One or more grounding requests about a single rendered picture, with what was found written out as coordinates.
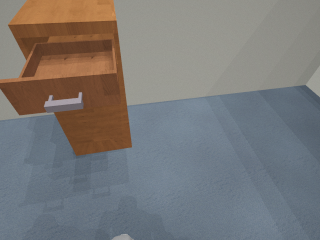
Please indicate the drawer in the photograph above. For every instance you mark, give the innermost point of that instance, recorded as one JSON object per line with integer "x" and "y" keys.
{"x": 64, "y": 69}

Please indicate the cabinet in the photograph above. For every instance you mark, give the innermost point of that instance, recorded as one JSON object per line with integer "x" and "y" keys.
{"x": 92, "y": 129}

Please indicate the handle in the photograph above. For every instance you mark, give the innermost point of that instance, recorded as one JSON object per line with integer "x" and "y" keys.
{"x": 61, "y": 105}

